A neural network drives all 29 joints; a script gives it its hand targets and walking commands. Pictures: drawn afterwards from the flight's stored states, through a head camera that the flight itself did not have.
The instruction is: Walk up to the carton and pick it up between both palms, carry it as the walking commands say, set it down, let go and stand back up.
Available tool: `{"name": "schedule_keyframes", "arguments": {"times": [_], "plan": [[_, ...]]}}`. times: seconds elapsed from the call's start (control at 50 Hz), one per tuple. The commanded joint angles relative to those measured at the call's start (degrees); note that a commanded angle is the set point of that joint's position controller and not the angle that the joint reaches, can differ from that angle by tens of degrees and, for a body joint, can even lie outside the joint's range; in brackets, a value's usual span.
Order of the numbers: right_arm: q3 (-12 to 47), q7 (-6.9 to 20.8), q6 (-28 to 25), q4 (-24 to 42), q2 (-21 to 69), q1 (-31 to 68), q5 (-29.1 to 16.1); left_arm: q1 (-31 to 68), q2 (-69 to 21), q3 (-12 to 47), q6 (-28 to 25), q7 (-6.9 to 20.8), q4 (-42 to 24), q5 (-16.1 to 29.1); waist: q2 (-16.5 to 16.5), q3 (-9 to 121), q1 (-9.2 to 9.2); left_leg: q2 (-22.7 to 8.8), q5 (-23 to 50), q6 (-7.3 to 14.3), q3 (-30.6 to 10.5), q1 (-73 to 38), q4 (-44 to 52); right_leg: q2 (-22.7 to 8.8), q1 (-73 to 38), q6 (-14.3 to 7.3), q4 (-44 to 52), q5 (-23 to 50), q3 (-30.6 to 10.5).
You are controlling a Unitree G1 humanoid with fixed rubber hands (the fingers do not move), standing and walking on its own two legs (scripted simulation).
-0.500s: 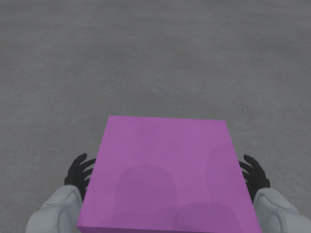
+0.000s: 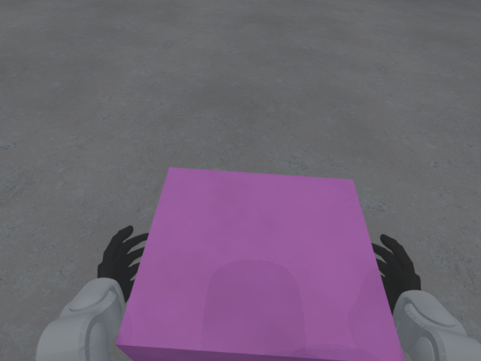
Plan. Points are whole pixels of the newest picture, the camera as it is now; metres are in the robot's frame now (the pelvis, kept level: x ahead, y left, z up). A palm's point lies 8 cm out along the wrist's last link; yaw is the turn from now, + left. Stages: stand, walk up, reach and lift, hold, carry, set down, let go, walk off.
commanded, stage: carry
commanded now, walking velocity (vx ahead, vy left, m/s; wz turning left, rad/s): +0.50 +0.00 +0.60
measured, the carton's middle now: (252, 287) +0.27 -0.01 +0.00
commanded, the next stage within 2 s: none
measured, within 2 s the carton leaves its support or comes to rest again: neither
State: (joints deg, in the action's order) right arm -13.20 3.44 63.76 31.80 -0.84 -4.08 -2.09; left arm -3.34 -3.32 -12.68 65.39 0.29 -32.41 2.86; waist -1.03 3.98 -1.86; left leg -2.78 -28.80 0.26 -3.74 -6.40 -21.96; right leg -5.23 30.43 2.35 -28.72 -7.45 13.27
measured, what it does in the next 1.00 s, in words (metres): walks ahead, turning left: right foot, then left foot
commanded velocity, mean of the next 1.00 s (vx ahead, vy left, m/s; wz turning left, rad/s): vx -0.25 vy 0.00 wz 0.60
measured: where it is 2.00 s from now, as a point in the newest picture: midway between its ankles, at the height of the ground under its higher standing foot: outside the picture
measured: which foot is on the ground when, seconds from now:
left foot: down 0.00-0.04, up 0.06-0.42, down 0.44-0.96, up 0.98-1.00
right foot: up 0.00-0.00, down 0.02-0.44, up 0.46-0.96, down 0.98-1.00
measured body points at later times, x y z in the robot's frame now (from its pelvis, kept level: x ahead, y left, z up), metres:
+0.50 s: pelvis +0.22 +0.00 -0.01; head +0.21 +0.03 +0.44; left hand +0.43 +0.26 +0.07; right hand +0.51 -0.13 +0.09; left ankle +0.30 +0.06 -0.72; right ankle +0.17 -0.13 -0.68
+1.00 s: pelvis +0.16 -0.05 +0.02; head +0.18 -0.04 +0.46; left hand +0.26 +0.25 +0.09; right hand +0.49 -0.07 +0.09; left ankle +0.27 +0.07 -0.70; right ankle +0.20 -0.17 -0.72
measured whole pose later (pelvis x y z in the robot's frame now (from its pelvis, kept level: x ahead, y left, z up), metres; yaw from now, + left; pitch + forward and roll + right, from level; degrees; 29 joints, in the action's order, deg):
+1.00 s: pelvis +0.16 -0.05 +0.02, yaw +35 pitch +5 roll -1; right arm -13.0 4.7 63.9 32.2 -2.5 -2.9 -0.1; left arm 0.2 -3.9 -12.1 65.8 -1.0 -31.4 2.5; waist -1.4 3.1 1.7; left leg 5.5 -10.3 -4.5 1.9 32.3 -25.2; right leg -3.3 13.5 -0.9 -25.1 -19.3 11.5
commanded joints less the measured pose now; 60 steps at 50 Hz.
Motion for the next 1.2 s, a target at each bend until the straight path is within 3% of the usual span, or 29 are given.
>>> {"name": "schedule_keyframes", "arguments": {"times": [0.0, 0.02, 0.04, 0.08, 0.14, 0.26, 0.34, 0.38, 0.4, 0.42, 0.44, 0.48, 0.54, 0.56, 0.66, 0.78, 0.8, 0.84, 0.86, 0.88, 0.9, 0.92, 0.94, 0.96, 0.98, 1.0, 1.04, 1.08, 1.18], "plan": [[49.72, 1.46, 0.11, 15.08, 40.26, 24.25, -14.54, 16.51, -37.15, 44.50, -1.32, 2.19, -6.84, 7.85, 17.40, 16.06, 5.13, 7.61, -3.95, -0.47, 8.80, 41.53, -51.60, -16.96, -51.14, -0.64, 11.28, -3.05, -22.37], [50.31, 1.57, 1.50, 12.72, 39.92, 26.91, -14.59, 18.03, -35.37, 42.76, -0.83, 2.09, -4.60, 7.39, 16.81, 14.74, 3.01, 3.86, -2.42, 1.13, 6.43, 45.33, -56.51, -24.79, -46.29, -7.26, 13.81, 3.04, -33.36], [50.54, 2.03, 0.94, 14.05, 40.88, 28.28, -15.23, 19.30, -35.68, 43.01, -1.62, 2.40, -6.78, 7.85, 16.64, 15.00, 2.90, 1.27, -3.08, 2.46, 5.13, 43.34, -59.87, -25.31, -39.54, -13.27, 13.98, 0.47, -28.46], [48.62, 1.61, 0.16, 9.25, 46.99, 27.93, -14.23, 20.31, -42.06, 43.58, -1.43, 3.67, -4.34, 9.82, 9.12, 15.04, 2.77, -2.51, -1.55, 2.22, 4.15, 40.96, -47.42, -21.01, -37.55, -10.85, 11.72, 17.65, -15.14], [47.27, 2.25, -1.86, 7.70, 48.79, 21.52, -11.44, 23.73, -45.74, 47.82, -3.51, 5.45, -8.14, 13.39, 11.23, 16.39, 2.37, 0.11, 1.84, 1.70, 9.55, 33.28, -30.43, -16.49, -28.35, -7.56, 8.45, 26.87, -2.01], [44.66, -0.71, -1.61, 5.49, 42.83, 17.84, -5.99, 22.02, -39.06, 49.46, -2.73, 5.79, -6.93, 13.37, 13.29, 13.52, 2.18, 2.76, 11.82, 2.64, 15.33, 33.42, -23.43, -17.96, -28.36, -6.55, 0.60, 37.72, 2.32], [45.91, -0.74, 1.05, 5.46, 40.46, 21.17, -6.95, 23.87, -37.07, 48.13, -0.60, 5.28, -6.83, 11.86, 15.46, 7.22, 1.40, 2.51, 18.24, 2.05, 17.08, 30.77, -16.53, -15.63, -22.99, -4.01, -5.03, 25.88, 6.06], [45.21, -0.26, 2.14, 4.18, 38.97, 20.24, -8.04, 22.15, -35.56, 47.76, 1.19, 4.63, -6.81, 11.07, 6.12, 6.29, -0.13, 0.59, 32.22, 3.26, 13.32, 21.59, -5.53, -12.73, -16.46, -1.44, -15.55, 13.88, 7.42], [44.86, 0.01, 2.24, 4.72, 39.36, 21.44, -8.43, 25.48, -36.07, 46.87, 1.72, 4.36, -5.79, 10.72, -3.76, 6.59, -0.87, -8.96, 64.92, 7.06, 0.68, 16.11, -4.91, -7.57, -7.50, 1.85, -25.60, -5.70, 7.86], [42.20, 0.38, 2.90, 1.52, 36.91, 17.40, -7.29, 27.86, -34.26, 47.35, 2.27, 3.89, -7.06, 10.53, -23.63, 2.41, -0.91, -21.46, 93.31, 12.75, -15.24, 14.05, -2.85, -1.28, 5.88, 3.59, -40.73, -42.36, 6.48], [44.03, 0.80, 2.53, 4.46, 38.84, 22.24, -9.43, 25.69, -38.12, 47.67, 2.22, 3.96, -4.09, 10.36, -19.14, 4.99, 0.40, -21.00, 86.90, 16.54, -19.19, 17.33, -4.05, -1.19, 5.00, 2.64, -45.58, -41.88, -5.57], [43.81, 2.20, 2.60, 3.88, 42.09, 21.04, -10.73, 23.80, -41.77, 45.92, 1.80, 4.03, -2.62, 9.33, -8.43, 10.24, 0.92, -16.21, 71.61, 14.12, -14.40, 14.62, -4.27, -1.94, 5.14, 1.19, -46.50, -36.09, -9.62], [49.18, 4.79, -0.53, 15.52, 47.15, 30.45, -16.55, 19.32, -50.49, 46.21, -1.83, 4.30, -3.82, 9.54, -2.41, 21.08, 0.79, -13.25, 69.64, 10.28, -9.29, 5.67, -5.60, -1.03, 6.05, 2.20, -43.80, -26.27, -9.17], [48.34, 5.25, -1.45, 16.12, 48.58, 30.26, -17.12, 23.00, -53.46, 47.94, -2.86, 4.06, -5.71, 11.07, -5.27, 23.96, 1.11, -12.02, 61.82, 6.72, -7.83, 5.65, -3.48, -0.28, 3.39, 2.09, -42.72, -24.44, -8.76], [46.21, 5.63, -2.21, 12.11, 42.34, 19.43, -14.32, 21.68, -46.51, 51.69, -4.33, 2.16, -9.81, 10.51, -4.91, 20.00, 1.23, -11.76, 67.75, 3.84, -8.15, 4.83, -1.50, 2.16, 5.33, 2.88, -36.58, -22.11, -6.66], [42.93, 4.43, -1.91, 12.66, 38.62, 19.94, -12.29, 24.53, -45.49, 54.20, -2.35, 1.71, -9.42, 11.45, -13.13, 15.20, 1.34, -6.66, 31.16, -0.28, -7.95, 13.37, 10.70, 3.29, -1.36, 0.80, -24.89, -20.94, -5.15], [41.93, 4.28, -1.40, 10.30, 38.51, 15.93, -11.28, 25.71, -43.62, 54.65, -2.06, 1.72, -11.69, 12.28, -14.73, 15.20, 1.33, -6.44, 25.68, -4.54, -9.83, 15.41, 15.07, 4.71, -5.58, 0.46, -21.69, -21.65, -3.29], [42.36, 3.44, -0.90, 10.74, 36.91, 17.93, -10.12, 23.27, -41.51, 52.87, -1.14, 1.95, -8.27, 11.78, -13.05, 13.08, 1.86, -3.69, 13.73, -5.62, -6.27, 20.13, 18.73, 6.15, -12.73, -1.01, -10.70, -23.52, -0.63], [42.36, 3.08, -0.62, 11.70, 36.13, 17.74, -10.05, 23.09, -40.76, 52.92, -1.01, 1.47, -9.64, 11.97, -18.19, 15.11, 2.34, -0.08, 9.61, -10.38, -1.03, 21.84, 22.14, 8.02, -20.31, -2.37, -3.94, -24.94, 3.03], [42.81, 2.83, 0.01, 11.60, 36.75, 17.37, -9.97, 19.94, -41.68, 51.85, -0.05, 1.70, -6.38, 11.83, -16.99, 15.03, 2.61, 0.82, 9.41, -14.41, -0.59, 25.56, 24.52, 9.64, -27.25, -2.80, 2.27, -25.27, 6.19], [43.56, 2.66, 0.30, 12.08, 34.40, 20.44, -9.51, 20.97, -39.82, 50.85, 0.17, 1.78, -5.23, 10.92, -13.65, 12.88, 3.72, 3.69, 9.98, -13.29, 3.26, 28.38, 19.13, 6.50, -31.94, -3.72, 13.70, -22.78, 4.27], [44.62, 2.35, 0.57, 12.50, 34.83, 19.22, -10.41, 21.83, -40.50, 50.12, 0.03, 1.60, -6.83, 11.46, 3.67, 14.60, 3.79, 7.18, 8.80, -11.77, 7.25, 28.44, -5.89, -5.90, -28.61, -7.05, 18.15, -23.16, -10.84], [46.96, 2.93, 1.59, 15.39, 35.53, 22.84, -12.61, 19.36, -41.63, 48.70, 0.22, 2.29, -6.84, 11.06, 21.30, 6.63, 2.70, 5.08, -1.64, -7.70, 6.52, 36.26, -29.14, -24.69, -16.55, -12.91, 18.91, -19.79, -27.72], [48.36, 2.90, 1.20, 17.00, 38.87, 27.39, -14.81, 20.09, -43.53, 47.44, 0.00, 2.28, -7.39, 10.76, 15.59, -1.95, 1.17, 1.52, -5.83, -5.55, 2.91, 45.66, -43.10, -26.50, -8.96, -14.27, 18.82, -9.16, -25.48], [48.72, 2.95, 1.05, 15.95, 41.20, 26.52, -14.94, 23.15, -42.99, 47.69, -0.21, 2.82, -9.99, 11.73, 13.30, 2.98, 0.49, 0.39, -3.30, -4.61, -0.07, 45.14, -53.49, -26.64, -7.62, -14.59, 18.20, -13.31, -21.01], [47.37, 2.08, 1.21, 12.38, 41.44, 24.41, -13.09, 23.58, -40.52, 46.78, 0.61, 3.07, -8.12, 11.55, 8.79, 3.96, -0.08, 0.35, 1.97, -4.66, 2.29, 44.26, -54.59, -21.87, -9.00, -10.84, 16.27, -12.30, -10.50], [46.17, 1.38, 1.77, 9.78, 40.07, 23.71, -11.96, 26.24, -37.22, 48.30, 1.49, 3.69, -8.74, 12.50, 12.53, 5.20, -0.35, 0.98, 5.74, -3.29, 7.01, 39.19, -42.87, -12.88, -12.69, -6.69, 8.54, 1.12, 0.54], [48.21, 0.29, 1.69, 12.62, 40.31, 27.04, -13.84, 22.29, -36.23, 45.46, 0.85, 3.47, -8.21, 10.73, 18.57, 7.03, 1.10, 3.26, 2.76, -3.13, 11.79, 39.42, -34.95, -12.24, -22.72, -6.74, -0.20, 31.87, 1.03], [49.33, 0.02, 2.13, 15.41, 39.29, 26.99, -14.72, 14.11, -35.57, 43.46, 0.46, 2.46, -7.81, 8.62, 20.44, 12.83, 2.19, 3.21, 10.97, -1.80, 15.40, 34.83, -12.71, -17.44, -33.72, -4.84, -8.34, 45.10, -0.74]]}}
